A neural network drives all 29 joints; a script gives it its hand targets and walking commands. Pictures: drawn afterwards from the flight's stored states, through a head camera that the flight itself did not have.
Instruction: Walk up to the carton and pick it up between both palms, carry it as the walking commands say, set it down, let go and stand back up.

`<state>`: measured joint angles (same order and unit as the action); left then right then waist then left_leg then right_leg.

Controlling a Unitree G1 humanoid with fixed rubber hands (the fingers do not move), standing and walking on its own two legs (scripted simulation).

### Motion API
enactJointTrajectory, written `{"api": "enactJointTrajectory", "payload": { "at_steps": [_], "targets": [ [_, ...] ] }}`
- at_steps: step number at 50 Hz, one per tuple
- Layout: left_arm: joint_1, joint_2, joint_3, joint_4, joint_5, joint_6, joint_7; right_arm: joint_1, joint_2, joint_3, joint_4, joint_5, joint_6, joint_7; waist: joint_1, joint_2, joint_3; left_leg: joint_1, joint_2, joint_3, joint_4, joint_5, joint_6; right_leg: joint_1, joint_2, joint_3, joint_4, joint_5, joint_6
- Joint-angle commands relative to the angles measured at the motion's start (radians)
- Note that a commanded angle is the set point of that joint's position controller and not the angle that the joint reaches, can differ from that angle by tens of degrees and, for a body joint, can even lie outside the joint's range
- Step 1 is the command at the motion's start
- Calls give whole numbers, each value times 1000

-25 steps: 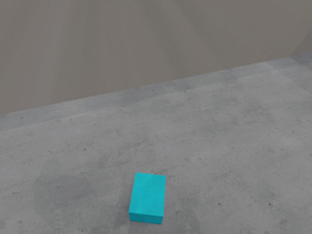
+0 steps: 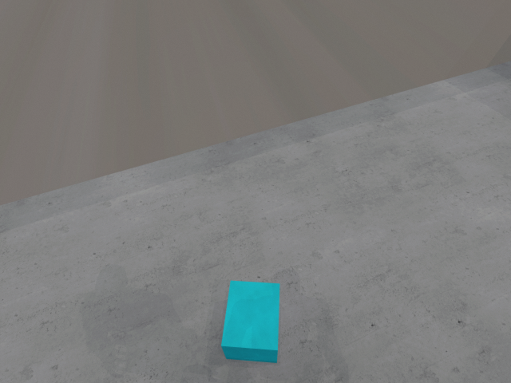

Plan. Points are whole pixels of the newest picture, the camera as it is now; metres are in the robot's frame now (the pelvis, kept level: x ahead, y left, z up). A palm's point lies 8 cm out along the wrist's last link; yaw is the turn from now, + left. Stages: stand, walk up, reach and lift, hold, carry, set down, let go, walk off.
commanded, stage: walk up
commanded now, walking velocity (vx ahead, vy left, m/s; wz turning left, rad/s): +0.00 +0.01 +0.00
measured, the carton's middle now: (253, 320) +0.45 +0.05 -0.69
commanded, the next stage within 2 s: none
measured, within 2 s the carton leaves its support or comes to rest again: neither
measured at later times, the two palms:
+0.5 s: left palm out of the picture -0.06 +0.29 -0.13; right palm out of the picture +0.01 -0.20 -0.14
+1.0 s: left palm out of the picture +0.07 +0.32 -0.15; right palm out of the picture +0.04 -0.13 -0.14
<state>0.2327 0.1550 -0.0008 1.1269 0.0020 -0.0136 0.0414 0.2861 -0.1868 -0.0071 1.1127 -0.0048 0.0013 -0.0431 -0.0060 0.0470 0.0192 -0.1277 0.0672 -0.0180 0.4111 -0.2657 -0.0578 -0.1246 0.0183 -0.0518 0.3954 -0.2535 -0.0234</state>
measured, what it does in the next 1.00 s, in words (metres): steps to the left: left foot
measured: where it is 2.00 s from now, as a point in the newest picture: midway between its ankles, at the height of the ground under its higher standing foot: outside the picture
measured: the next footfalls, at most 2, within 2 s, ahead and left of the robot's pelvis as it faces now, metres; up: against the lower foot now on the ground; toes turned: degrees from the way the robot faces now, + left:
left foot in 0.58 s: +0.10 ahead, +0.20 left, +0.00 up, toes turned +5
right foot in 1.12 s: +0.06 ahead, -0.07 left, +0.00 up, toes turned +6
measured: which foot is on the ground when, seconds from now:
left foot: down 0.00-0.30, up 0.32-0.56, down 0.58-1.00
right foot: down 0.00-0.58, up 0.60-1.00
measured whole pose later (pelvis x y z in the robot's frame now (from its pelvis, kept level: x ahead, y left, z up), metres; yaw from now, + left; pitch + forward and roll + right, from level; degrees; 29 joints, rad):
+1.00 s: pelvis +0.05 +0.09 +0.00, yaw -2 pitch +1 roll -2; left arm 0.21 0.18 0.02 1.11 0.01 0.06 0.04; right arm 0.28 -0.14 -0.01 1.03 -0.03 -0.02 -0.06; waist -0.02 0.01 0.07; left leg -0.26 0.08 0.12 0.50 -0.25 0.02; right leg -0.40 0.01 -0.06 0.91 -0.49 0.05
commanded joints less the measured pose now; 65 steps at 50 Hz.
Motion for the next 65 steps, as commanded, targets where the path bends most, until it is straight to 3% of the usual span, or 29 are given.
{"api": "enactJointTrajectory", "payload": {
  "at_steps": [1, 4, 11, 15, 16, 18, 21, 25, 28, 29, 30, 31, 32, 33, 34, 37, 42, 43, 46, 48, 51, 54, 55, 56, 57, 58, 60, 62, 65],
  "targets": [
    [72, 93, 11, 7, 2, 3, 1, 84, -16, -1, 5, 0, 7, -2, -3, -93, 51, -82, 32, -3, -47, 150, 28, -4, -112, 85, -82, 269, -6],
    [98, 98, 6, 0, 2, -8, 0, 99, -51, -6, 38, -11, 10, -7, 17, -24, 108, -108, 26, 7, -42, 161, 32, -9, -125, 137, -91, 232, -11],
    [75, 97, 14, -5, 3, 0, -7, 83, -34, -3, 20, -4, 9, 5, 6, -119, 90, -47, 32, 10, -54, 114, 28, -90, -123, 155, -161, -24, -12],
    [101, 108, 13, 9, -6, -9, -10, 102, -22, -8, 41, -10, -6, 2, 2, -42, 38, -25, 24, 3, -35, 141, 51, -62, -125, 135, -147, 14, -17],
    [150, 173, 43, -43, 21, -10, -3, 96, -140, -50, 38, -19, 13, 1, 68, 0, 54, -231, -47, 97, 159, -72, 53, 49, -269, 313, -167, -144, -73],
    [283, 273, 81, -3, 37, 9, 23, 6, -82, -48, -29, -55, 40, 26, 127, -104, 45, -484, -3, 40, 531, -209, 34, 67, -524, 631, -267, -527, -190],
    [202, 127, 55, -3, 20, -8, 1, 70, -14, -49, -42, -31, 10, 49, 52, -230, 64, -460, 34, 29, 543, -134, 16, -9, -349, 361, -297, -428, -109],
    [146, 141, 51, 13, 53, -41, 3, 24, -15, -55, -70, -16, -16, 42, 43, -338, 56, -318, -19, 84, 194, -125, -10, 6, -216, 129, -188, -79, -65],
    [196, 75, 25, 36, 9, -14, -1, 58, -39, -55, -53, 18, -39, 21, 1, -169, 74, 24, -65, 146, -127, 279, 20, -115, -119, 27, 18, 408, -34],
    [239, 89, 27, 58, 6, -17, -9, 234, -116, -79, -19, 13, -52, 7, -46, -132, 4, 203, 35, 100, -96, 459, 3, -215, -101, 1, 120, 232, 13],
    [225, 25, -2, 24, 14, -19, -3, 297, -140, -75, -30, 5, -44, 15, -78, 94, -37, 230, 232, -106, -73, 612, 21, -333, -86, -1, 194, -170, 37],
    [238, 55, 4, 22, -12, 14, -4, 243, -132, -42, -28, -13, -26, 14, -34, 202, -27, -6, 303, -203, -162, 313, 119, -182, -84, 6, 251, -332, 41],
    [235, 86, 17, 24, -9, 39, 5, 143, -64, -40, -47, -18, -9, 18, -9, 202, 27, -144, 277, -261, -249, -8, 144, -122, -87, 35, 313, -294, 34],
    [194, 95, 8, 14, 3, 45, -9, 74, -63, -29, -75, -15, -3, 15, 20, 191, 74, -126, 211, -206, -244, -64, 132, -160, -83, 40, 320, -263, 24],
    [214, 62, 7, 25, 17, 40, -19, 20, -70, -15, -89, -8, -17, 13, 25, 130, 74, -71, 230, -157, -207, 149, 139, -230, -77, 44, 374, -250, 23],
    [222, 72, 14, 36, 22, 43, -16, 90, -34, -7, -61, -4, -32, 9, 40, 206, 137, -101, 165, -58, -168, 473, 57, -200, -74, 55, 363, -169, 17],
    [162, 24, 15, 40, 7, 58, -6, 76, -66, -6, -67, -1, -58, 3, 23, 54, -22, -16, 218, -45, -72, 682, 175, -190, -66, 34, 389, -129, 50],
    [108, 39, 20, 15, 8, 54, -12, 106, -8, 11, -48, -1, -57, -5, 28, 92, -15, -45, 186, -18, -44, 725, 193, -173, -54, 31, 339, -136, 31],
    [49, 39, 19, -5, 14, 68, 1, 140, -133, -31, -78, -20, -34, -18, -35, 21, -14, 37, 331, -122, -7, 903, 270, -291, -59, 13, 435, -214, 63],
    [35, 52, 29, -25, 15, 74, 2, 128, -112, -33, -96, -31, -12, -29, -28, 81, -7, 52, 363, -140, 27, 1078, 298, -389, -36, 54, 619, -286, 78],
    [5, 62, 31, -91, 0, 62, -12, 93, -105, -39, -83, -16, 6, -34, 16, 117, -62, -139, 228, 10, 35, 909, 258, -243, -22, 22, 586, -197, 72],
    [107, 17, 4, -37, 2, 42, -13, -2, -60, -33, -111, -21, 1, -7, 39, 130, -121, -182, 146, -5, -3, 213, 155, -44, -78, 55, 170, -1, 38],
    [157, 36, 9, -5, 4, 48, -6, 8, -70, -30, -74, -10, 13, 0, 37, 87, -105, -191, 118, 26, 17, 39, 159, 35, -3, -53, 21, 22, 58],
    [190, 38, 4, -14, 13, 28, 0, 38, -76, -32, -75, -16, 12, 6, 49, 10, -79, -188, 82, 59, 53, -38, 111, 46, -50, -4, -114, 84, 63],
    [181, 108, 12, -19, 27, 12, -7, 107, -32, -27, -71, -5, 26, 15, -2, -310, -35, -295, 0, 114, 228, -218, 51, 21, -286, 307, -185, 95, 30],
    [25, 141, -2, -77, 15, 14, -2, 146, -14, -25, -46, -28, 42, 9, -56, -278, 64, -297, 11, 40, 327, -233, 41, -129, -328, 248, -199, 178, 6],
    [-1, 154, 3, -96, 22, 0, -12, 55, -41, -23, -59, -10, 67, 3, 7, -302, 110, -240, 2, 4, 375, -194, 38, -282, -334, 316, -249, 17, -83],
    [-15, 119, -10, -96, 12, -13, -10, 99, -30, -30, -5, -15, 54, 29, -31, -66, 57, -246, -1, 7, 391, -117, 36, -124, -260, 186, -193, 281, -80],
    [31, 65, -22, -70, 4, -31, -6, 94, 0, -12, -24, -1, 39, 14, -24, -154, 12, -184, -3, 20, 308, -114, 41, -72, -234, 161, -143, 334, -93]
  ]
}}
